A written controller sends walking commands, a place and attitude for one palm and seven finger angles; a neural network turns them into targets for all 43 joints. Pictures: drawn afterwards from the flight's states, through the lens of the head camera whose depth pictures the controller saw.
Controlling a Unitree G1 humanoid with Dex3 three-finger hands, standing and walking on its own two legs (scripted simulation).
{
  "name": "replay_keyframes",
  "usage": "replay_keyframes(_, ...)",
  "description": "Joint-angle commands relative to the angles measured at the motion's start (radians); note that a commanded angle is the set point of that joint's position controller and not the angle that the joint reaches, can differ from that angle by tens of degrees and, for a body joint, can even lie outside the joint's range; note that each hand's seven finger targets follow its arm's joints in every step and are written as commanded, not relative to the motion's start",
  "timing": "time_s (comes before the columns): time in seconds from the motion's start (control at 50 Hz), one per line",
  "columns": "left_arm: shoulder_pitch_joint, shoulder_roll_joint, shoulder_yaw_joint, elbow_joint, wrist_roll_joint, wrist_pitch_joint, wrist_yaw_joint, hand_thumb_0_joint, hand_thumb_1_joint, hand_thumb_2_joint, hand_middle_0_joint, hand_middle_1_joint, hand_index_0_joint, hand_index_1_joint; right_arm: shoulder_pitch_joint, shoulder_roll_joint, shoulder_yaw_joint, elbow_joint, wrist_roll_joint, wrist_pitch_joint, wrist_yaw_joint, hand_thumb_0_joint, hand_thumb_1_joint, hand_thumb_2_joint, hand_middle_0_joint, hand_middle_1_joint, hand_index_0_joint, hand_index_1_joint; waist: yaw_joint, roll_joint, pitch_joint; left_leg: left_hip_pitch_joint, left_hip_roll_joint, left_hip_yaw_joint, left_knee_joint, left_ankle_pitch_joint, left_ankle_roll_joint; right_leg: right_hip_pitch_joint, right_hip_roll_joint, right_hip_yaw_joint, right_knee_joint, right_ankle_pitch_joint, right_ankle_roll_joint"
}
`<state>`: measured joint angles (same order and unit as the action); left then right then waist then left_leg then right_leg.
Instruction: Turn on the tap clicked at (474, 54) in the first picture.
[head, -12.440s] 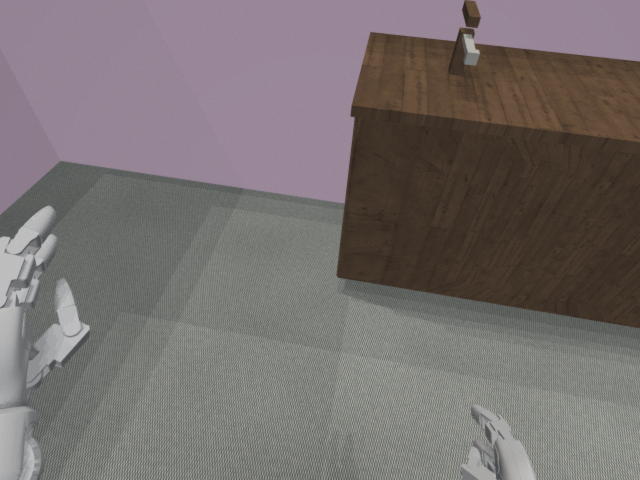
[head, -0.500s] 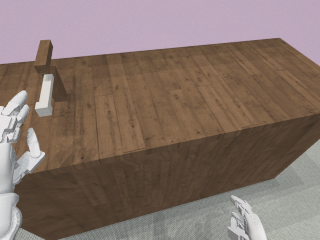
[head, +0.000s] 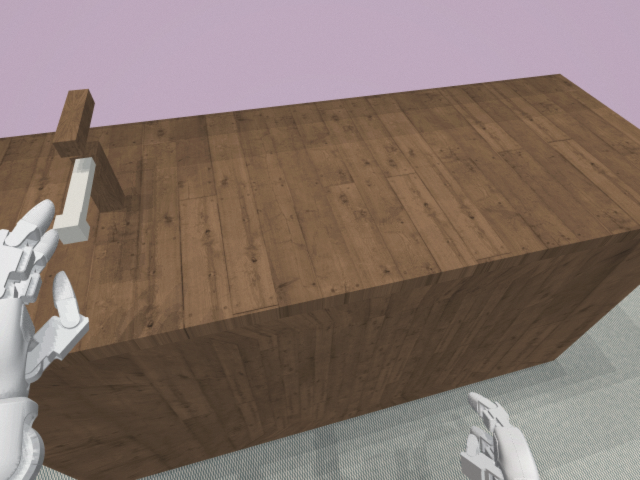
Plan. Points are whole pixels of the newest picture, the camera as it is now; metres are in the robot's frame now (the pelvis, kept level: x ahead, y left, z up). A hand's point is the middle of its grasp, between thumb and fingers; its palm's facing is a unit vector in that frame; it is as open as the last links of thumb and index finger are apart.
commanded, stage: look again from close up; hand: left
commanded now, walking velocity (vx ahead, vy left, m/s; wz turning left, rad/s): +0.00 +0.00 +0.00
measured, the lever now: (72, 228) +0.36 +0.35 +0.12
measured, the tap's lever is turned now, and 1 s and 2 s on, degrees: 0 0 0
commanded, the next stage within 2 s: turn the palm inward beside the body in 0.16 s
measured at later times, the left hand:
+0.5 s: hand (86, 313) +0.22 +0.25 +0.15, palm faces +0.35 -0.88 -0.31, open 7.4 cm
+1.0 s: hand (106, 345) +0.19 +0.22 +0.15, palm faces +0.47 -0.84 -0.27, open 7.4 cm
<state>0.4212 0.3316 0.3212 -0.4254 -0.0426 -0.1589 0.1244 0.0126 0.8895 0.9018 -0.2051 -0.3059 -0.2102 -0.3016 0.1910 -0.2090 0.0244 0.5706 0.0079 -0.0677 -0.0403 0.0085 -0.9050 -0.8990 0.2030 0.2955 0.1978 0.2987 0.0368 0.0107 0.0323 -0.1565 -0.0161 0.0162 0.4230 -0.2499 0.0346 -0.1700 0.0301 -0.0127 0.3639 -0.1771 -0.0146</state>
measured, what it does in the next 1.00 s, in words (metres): shifts its weight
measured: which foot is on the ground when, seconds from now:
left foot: down 0.00-1.00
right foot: down 0.00-1.00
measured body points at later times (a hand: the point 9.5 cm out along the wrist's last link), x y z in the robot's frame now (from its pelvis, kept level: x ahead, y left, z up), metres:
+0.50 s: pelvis -0.02 +0.00 -0.01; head -0.03 -0.02 +0.44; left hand +0.20 +0.29 +0.17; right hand +0.18 -0.22 -0.09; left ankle -0.01 +0.09 -0.74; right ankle +0.01 -0.11 -0.74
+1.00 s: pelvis -0.02 -0.05 -0.02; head -0.03 -0.07 +0.43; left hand +0.16 +0.26 +0.17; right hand +0.20 -0.25 -0.10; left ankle -0.01 +0.09 -0.74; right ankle +0.01 -0.11 -0.74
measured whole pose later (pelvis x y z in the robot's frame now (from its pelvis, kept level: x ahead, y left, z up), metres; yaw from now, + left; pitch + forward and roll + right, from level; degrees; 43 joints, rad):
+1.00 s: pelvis -0.02 -0.05 -0.02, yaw +2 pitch -1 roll +0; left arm 0.30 0.34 0.33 -0.39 -0.17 0.08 0.10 0.02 0.89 0.90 -0.20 -0.31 -0.21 -0.30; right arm 0.12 -0.22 0.03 0.70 0.02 -0.16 -0.09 0.01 -0.90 -0.90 0.20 0.30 0.20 0.30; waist 0.07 0.05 -0.02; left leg -0.27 0.01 -0.04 0.61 -0.31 -0.03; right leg -0.29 0.05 -0.08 0.59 -0.28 -0.07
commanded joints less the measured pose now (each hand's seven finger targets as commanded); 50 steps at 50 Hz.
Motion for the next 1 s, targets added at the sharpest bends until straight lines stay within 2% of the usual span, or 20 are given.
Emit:
replay_keyframes(0.0,-0.085,0.184,0.106,-0.231,-0.006,-0.065,0.019,0.000,0.900,0.900,-0.200,-0.300,-0.200,-0.300,-0.096,-0.118,-0.048,-0.163,0.005,-0.053,-0.010,0.000,-0.900,-0.900,0.200,0.300,0.200,0.300,-0.009,0.011,-0.126,-0.024,0.079,-0.077,-0.075,0.147,-0.018,0.083,-0.092,0.089,-0.041,0.145,-0.011)
replay_keyframes(0.22,-0.051,0.179,0.111,-0.232,-0.008,-0.066,0.020,0.000,0.900,0.900,-0.200,-0.300,-0.200,-0.300,-0.088,-0.118,-0.054,-0.155,0.009,-0.051,-0.008,0.000,-0.900,-0.900,0.200,0.300,0.200,0.300,-0.012,0.035,-0.119,-0.036,0.084,-0.082,-0.085,0.124,-0.017,0.083,-0.090,0.082,-0.042,0.119,-0.008)
replay_keyframes(0.24,-0.958,0.953,0.316,-0.627,0.001,-0.228,0.039,0.000,0.900,0.900,-0.200,-0.300,-0.200,-0.300,0.095,-0.140,0.171,-0.303,0.083,-0.040,-0.069,0.000,-0.900,-0.900,0.200,0.300,0.200,0.300,-0.087,0.248,0.015,-0.281,0.036,-0.083,-0.036,0.095,-0.006,-0.001,-0.039,0.046,0.006,-0.088,0.051)
replay_keyframes(0.26,-0.626,0.424,0.311,0.091,0.106,-0.013,-0.029,0.000,0.900,0.900,-0.200,-0.300,-0.200,-0.300,-0.013,-0.079,-0.040,-0.101,-0.061,-0.077,-0.044,0.000,-0.900,-0.900,0.200,0.300,0.200,0.300,0.033,0.167,-0.230,0.015,0.051,-0.010,-0.030,0.409,-0.030,0.123,-0.014,-0.017,0.062,0.094,-0.041)
replay_keyframes(0.28,-0.461,0.255,0.146,0.102,0.016,0.034,-0.067,0.000,0.900,0.900,-0.200,-0.300,-0.200,-0.300,-0.057,-0.135,-0.040,-0.097,-0.041,-0.092,0.013,0.000,-0.900,-0.900,0.200,0.300,0.200,0.300,-0.039,0.081,-0.131,0.045,0.050,-0.029,-0.020,0.542,-0.101,-0.010,0.027,-0.091,0.051,0.170,-0.038)
replay_keyframes(0.3,-0.398,0.305,0.218,-0.015,-0.036,0.047,-0.073,0.000,0.900,0.900,-0.200,-0.300,-0.200,-0.300,-0.021,-0.206,-0.071,-0.082,-0.045,-0.090,0.018,0.000,-0.900,-0.900,0.200,0.300,0.200,0.300,-0.007,0.101,-0.290,0.141,0.062,-0.023,0.015,0.591,-0.104,-0.013,0.024,-0.078,0.091,0.189,-0.028)
replay_keyframes(0.32,-0.337,0.176,0.137,-0.015,-0.096,0.095,-0.112,0.000,0.900,0.900,-0.200,-0.300,-0.200,-0.300,-0.064,-0.174,-0.061,-0.096,-0.025,-0.100,0.009,0.000,-0.900,-0.900,0.200,0.300,0.200,0.300,0.039,0.116,-0.346,0.176,0.051,-0.024,0.021,0.605,-0.105,0.004,0.013,-0.077,0.089,0.186,-0.028)
replay_keyframes(0.34,-0.243,0.087,0.095,0.046,-0.161,0.148,-0.143,0.000,0.900,0.900,-0.200,-0.300,-0.200,-0.300,-0.109,-0.166,-0.050,-0.086,0.007,-0.105,0.014,0.000,-0.900,-0.900,0.200,0.300,0.200,0.300,0.037,0.115,-0.329,0.184,0.058,-0.019,0.014,0.540,-0.110,-0.017,0.021,-0.079,0.084,0.136,-0.024)
replay_keyframes(0.38,-0.184,0.098,0.052,-0.033,-0.164,0.200,-0.174,0.000,0.900,0.900,-0.200,-0.300,-0.200,-0.300,-0.145,-0.178,-0.044,-0.086,0.015,-0.116,0.022,0.000,-0.900,-0.900,0.200,0.300,0.200,0.300,0.059,0.095,-0.249,0.082,0.044,-0.016,0.007,0.376,-0.073,-0.003,-0.001,-0.093,0.084,0.152,-0.019)
replay_keyframes(0.44,-0.147,0.205,0.077,-0.151,-0.049,0.204,-0.119,0.000,0.900,0.900,-0.200,-0.300,-0.200,-0.300,-0.207,-0.174,-0.030,-0.124,0.015,-0.111,0.035,0.000,-0.900,-0.900,0.200,0.300,0.200,0.300,0.047,0.018,-0.125,-0.044,0.039,-0.024,-0.016,0.203,-0.038,-0.037,0.003,-0.090,0.108,0.052,-0.016)
replay_keyframes(0.5,-0.184,0.212,0.122,-0.277,-0.015,0.108,-0.019,0.000,0.900,0.900,-0.200,-0.300,-0.200,-0.300,-0.209,-0.142,-0.030,-0.142,-0.013,-0.120,0.025,0.000,-0.900,-0.900,0.200,0.300,0.200,0.300,0.038,-0.029,-0.146,-0.087,0.030,-0.038,0.003,0.108,-0.028,-0.086,0.002,-0.083,0.138,-0.039,-0.011)
replay_keyframes(0.54,-0.247,0.339,0.254,-0.356,-0.034,0.029,0.046,0.000,0.900,0.900,-0.200,-0.300,-0.200,-0.300,-0.200,-0.133,-0.030,-0.120,-0.013,-0.126,0.011,0.000,-0.900,-0.900,0.200,0.300,0.200,0.300,0.053,-0.007,-0.195,-0.095,0.028,-0.037,0.014,0.048,-0.032,-0.084,0.011,-0.065,0.141,-0.094,-0.010)
replay_keyframes(0.56,-0.265,0.245,0.181,-0.344,-0.038,0.007,0.063,0.000,0.900,0.900,-0.200,-0.300,-0.200,-0.300,-0.197,-0.105,-0.024,-0.124,-0.016,-0.132,0.008,0.000,-0.900,-0.900,0.200,0.300,0.200,0.300,0.049,0.027,-0.200,-0.104,0.021,-0.027,0.024,0.030,-0.032,-0.093,0.004,-0.058,0.144,-0.115,-0.012)
replay_keyframes(0.62,-0.287,0.215,0.162,-0.225,-0.043,-0.015,0.090,0.000,0.900,0.900,-0.200,-0.300,-0.200,-0.300,-0.165,-0.111,-0.028,-0.062,-0.008,-0.143,-0.001,0.000,-0.900,-0.900,0.200,0.300,0.200,0.300,0.025,0.149,-0.140,-0.127,0.014,-0.024,0.051,-0.058,-0.033,-0.134,-0.008,-0.036,0.129,-0.155,-0.012)
replay_keyframes(0.66,-0.336,0.189,0.104,-0.168,-0.040,0.032,0.067,0.000,0.900,0.900,-0.200,-0.300,-0.200,-0.300,-0.179,-0.117,-0.019,-0.051,-0.005,-0.139,-0.010,0.000,-0.900,-0.900,0.200,0.300,0.200,0.300,0.005,0.169,-0.107,-0.147,0.003,-0.024,0.051,-0.143,-0.024,-0.145,-0.024,-0.019,0.101,-0.208,-0.009)
replay_keyframes(0.72,-0.357,0.187,0.037,-0.097,-0.065,0.147,-0.006,0.000,0.900,0.900,-0.200,-0.300,-0.200,-0.300,-0.206,-0.134,-0.013,-0.044,0.009,-0.135,-0.046,0.000,-0.900,-0.900,0.200,0.300,0.200,0.300,0.000,0.110,-0.053,-0.160,-0.008,-0.027,0.054,-0.220,-0.011,-0.126,-0.052,0.029,0.030,-0.312,0.000)
replay_keyframes(0.8,-0.389,0.218,0.044,-0.098,-0.102,0.246,-0.066,0.000,0.900,0.900,-0.200,-0.300,-0.200,-0.300,-0.249,-0.133,-0.016,-0.052,0.021,-0.140,-0.081,0.000,-0.900,-0.900,0.200,0.300,0.200,0.300,0.017,-0.060,-0.070,-0.175,0.003,-0.036,0.112,-0.152,-0.013,-0.086,-0.098,0.130,-0.041,-0.450,0.023)
replay_keyframes(0.88,-0.310,0.242,0.154,-0.154,-0.125,0.195,-0.027,0.000,0.900,0.900,-0.200,-0.300,-0.200,-0.300,-0.257,-0.111,-0.028,-0.040,0.020,-0.149,-0.072,0.000,-0.900,-0.900,0.200,0.300,0.200,0.300,0.056,-0.102,-0.132,-0.189,0.022,-0.055,0.135,-0.101,-0.030,-0.041,-0.129,0.155,-0.013,-0.366,0.046)
replay_keyframes(0.94,-0.214,0.281,0.230,-0.238,-0.127,0.139,0.017,0.000,0.900,0.900,-0.200,-0.300,-0.200,-0.300,-0.242,-0.110,-0.032,-0.042,0.015,-0.160,-0.056,0.000,-0.900,-0.900,0.200,0.300,0.200,0.300,0.082,0.019,-0.211,-0.164,0.021,-0.048,0.136,-0.012,-0.032,-0.005,-0.116,0.121,0.051,-0.163,0.035)
replay_keyframes(0.98,-0.132,0.231,0.210,-0.240,-0.129,0.133,0.026,0.000,0.900,0.900,-0.200,-0.300,-0.200,-0.300,-0.202,-0.107,-0.030,-0.048,0.012,-0.160,-0.050,0.000,-0.900,-0.900,0.200,0.300,0.200,0.300,0.073,0.029,-0.241,-0.146,0.011,-0.029,0.138,0.101,-0.022,0.015,-0.093,0.063,0.116,0.069,0.030)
